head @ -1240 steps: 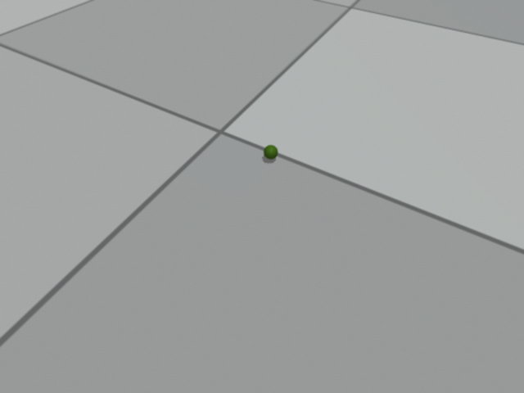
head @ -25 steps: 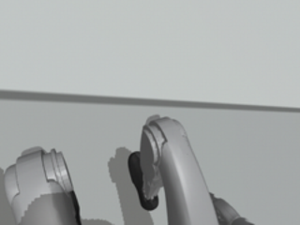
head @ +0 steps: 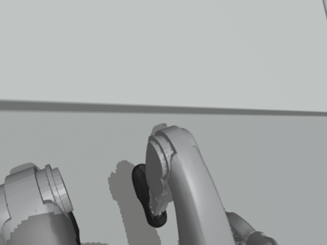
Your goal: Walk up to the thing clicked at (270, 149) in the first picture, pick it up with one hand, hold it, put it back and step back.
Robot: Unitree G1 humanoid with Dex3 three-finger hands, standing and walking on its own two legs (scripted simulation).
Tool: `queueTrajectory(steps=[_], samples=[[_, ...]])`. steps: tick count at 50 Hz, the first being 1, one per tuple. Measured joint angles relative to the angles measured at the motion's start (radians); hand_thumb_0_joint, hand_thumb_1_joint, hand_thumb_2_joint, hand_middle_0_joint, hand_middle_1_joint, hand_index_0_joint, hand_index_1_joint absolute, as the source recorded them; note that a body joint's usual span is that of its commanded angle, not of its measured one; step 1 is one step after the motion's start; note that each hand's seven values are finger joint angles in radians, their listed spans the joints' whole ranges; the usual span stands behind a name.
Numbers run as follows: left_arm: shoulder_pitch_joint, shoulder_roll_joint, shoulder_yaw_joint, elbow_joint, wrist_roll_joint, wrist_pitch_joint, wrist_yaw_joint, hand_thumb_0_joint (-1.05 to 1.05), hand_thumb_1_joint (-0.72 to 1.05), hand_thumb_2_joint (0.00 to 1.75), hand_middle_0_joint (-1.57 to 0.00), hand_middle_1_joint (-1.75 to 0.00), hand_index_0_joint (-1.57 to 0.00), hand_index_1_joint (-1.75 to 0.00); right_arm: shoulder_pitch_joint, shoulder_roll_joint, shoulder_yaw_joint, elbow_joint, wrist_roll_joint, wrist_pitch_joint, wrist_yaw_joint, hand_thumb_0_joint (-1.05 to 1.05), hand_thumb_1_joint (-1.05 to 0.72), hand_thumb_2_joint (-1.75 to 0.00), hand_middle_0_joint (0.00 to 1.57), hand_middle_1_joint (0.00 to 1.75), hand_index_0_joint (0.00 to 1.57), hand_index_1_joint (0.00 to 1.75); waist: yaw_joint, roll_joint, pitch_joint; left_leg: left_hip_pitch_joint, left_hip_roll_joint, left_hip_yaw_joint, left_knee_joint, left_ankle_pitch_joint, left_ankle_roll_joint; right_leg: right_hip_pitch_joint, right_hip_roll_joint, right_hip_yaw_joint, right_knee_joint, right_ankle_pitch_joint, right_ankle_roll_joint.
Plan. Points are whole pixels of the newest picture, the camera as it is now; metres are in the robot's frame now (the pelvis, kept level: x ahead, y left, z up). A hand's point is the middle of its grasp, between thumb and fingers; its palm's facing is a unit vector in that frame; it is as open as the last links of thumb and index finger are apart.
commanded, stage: rest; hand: left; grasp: from above
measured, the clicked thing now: out of the picture +0.43 +0.33 -0.25
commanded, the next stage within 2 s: open in 0.42 s
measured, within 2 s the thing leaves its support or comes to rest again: neither
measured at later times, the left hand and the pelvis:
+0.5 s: hand out of the picture +0.42 +0.32 -0.23, palm faces -0.44 -0.16 -0.88, open 9.6 cm; pelvis +0.00 +0.00 +0.00, yaw -1 degrees
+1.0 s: hand out of the picture +0.43 +0.32 -0.24, palm faces -0.42 -0.16 -0.89, open 12.3 cm; pelvis +0.00 +0.00 +0.00, yaw -2 degrees
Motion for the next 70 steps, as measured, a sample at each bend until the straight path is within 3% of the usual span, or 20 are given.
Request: queueTrajectory(steps=[19,30,39,53,62,70], samples=[[-0.025,0.034,-0.033,0.056,-0.003,0.000,0.033,-0.01,-0.05,0.65,-0.53,-0.85,-0.68,-0.83,-0.017,-0.018,0.051,-0.022,-0.010,-0.034,0.018,0.00,-0.91,-0.90,0.21,0.30,0.20,0.30,-0.017,-0.019,0.023,0.010,0.002,-0.017,0.007,0.003,0.004,0.018,0.008,-0.014,-0.010,0.012,0.006],[-0.044,0.046,-0.070,0.075,-0.024,-0.002,0.038,-0.01,-0.05,0.65,-0.53,-0.85,-0.68,-0.83,-0.029,-0.032,0.072,-0.032,-0.009,-0.053,0.021,0.00,-0.91,-0.90,0.20,0.30,0.20,0.30,-0.015,-0.023,0.039,0.015,0.005,-0.026,0.005,0.006,0.002,0.022,0.013,-0.021,-0.017,0.021,0.006],[-0.042,0.054,-0.077,0.064,-0.030,-0.005,0.041,0.00,-0.09,0.79,-0.42,-0.94,-0.52,-0.92,-0.031,-0.034,0.082,-0.039,-0.009,-0.058,0.019,0.00,-0.90,-0.90,0.20,0.30,0.20,0.30,-0.016,-0.032,0.046,0.021,0.005,-0.031,0.000,0.005,0.001,0.030,0.014,-0.026,-0.027,0.021,0.006],[-0.048,0.066,-0.061,0.042,-0.040,0.016,0.027,0.00,-0.36,1.01,-0.17,-1.10,-0.19,-1.08,-0.024,-0.039,0.083,-0.046,-0.006,-0.069,0.033,0.00,-0.90,-0.90,0.20,0.30,0.20,0.30,-0.024,-0.033,0.057,0.020,0.001,-0.038,0.002,0.000,-0.002,0.034,0.012,-0.032,-0.029,0.016,0.005],[-0.037,0.070,-0.055,0.027,-0.054,0.003,0.003,0.00,-0.44,1.04,-0.10,-1.13,-0.11,-1.11,-0.017,-0.034,0.087,-0.049,-0.002,-0.062,0.030,0.00,-0.90,-0.90,0.20,0.30,0.20,0.30,-0.019,-0.031,0.061,0.023,0.002,-0.038,-0.003,0.001,-0.004,0.034,0.012,-0.032,-0.032,0.018,0.004],[-0.037,0.074,-0.068,0.036,-0.042,-0.017,0.007,0.00,-0.42,1.01,-0.08,-1.14,-0.11,-1.11,-0.017,-0.031,0.096,-0.052,-0.002,-0.052,0.023,0.00,-0.89,-0.89,0.20,0.30,0.20,0.30,-0.019,-0.033,0.059,0.025,0.002,-0.039,-0.004,0.005,-0.004,0.035,0.013,-0.033,-0.033,0.022,0.003]])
